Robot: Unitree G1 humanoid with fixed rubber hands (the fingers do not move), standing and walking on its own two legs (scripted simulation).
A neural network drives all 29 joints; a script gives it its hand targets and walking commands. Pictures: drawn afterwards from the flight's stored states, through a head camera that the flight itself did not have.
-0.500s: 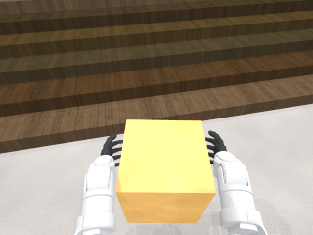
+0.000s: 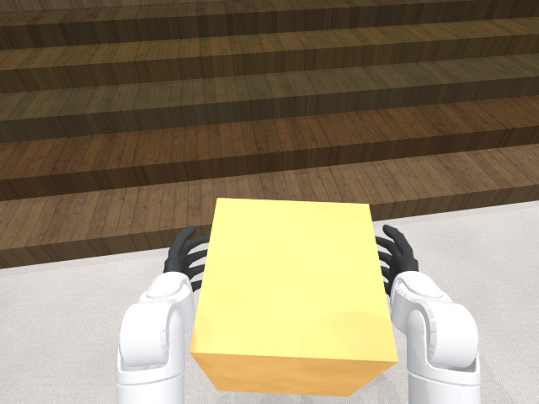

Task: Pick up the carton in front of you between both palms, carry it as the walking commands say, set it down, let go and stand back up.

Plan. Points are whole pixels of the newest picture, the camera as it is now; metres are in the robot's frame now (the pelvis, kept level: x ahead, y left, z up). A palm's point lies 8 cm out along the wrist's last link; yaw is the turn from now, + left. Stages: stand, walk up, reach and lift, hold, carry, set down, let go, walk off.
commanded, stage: carry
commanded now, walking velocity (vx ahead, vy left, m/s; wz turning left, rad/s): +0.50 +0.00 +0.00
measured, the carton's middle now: (287, 304) +0.26 -0.01 +0.03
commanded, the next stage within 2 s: none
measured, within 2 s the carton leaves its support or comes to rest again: neither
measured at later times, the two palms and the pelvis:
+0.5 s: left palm (203, 155) +0.54 +0.14 +0.10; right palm (358, 155) +0.52 -0.15 +0.10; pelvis +0.30 +0.01 +0.00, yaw -3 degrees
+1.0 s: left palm (226, 46) +0.94 +0.12 +0.16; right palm (338, 45) +0.94 -0.18 +0.16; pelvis +0.62 -0.03 +0.01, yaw -1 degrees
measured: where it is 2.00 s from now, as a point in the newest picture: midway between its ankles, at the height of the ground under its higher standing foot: (279, 174)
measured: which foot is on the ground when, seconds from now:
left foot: up 0.00-0.12, down 0.14-0.60, up 0.62-1.00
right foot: down 0.00-0.16, up 0.18-0.56, down 0.58-1.00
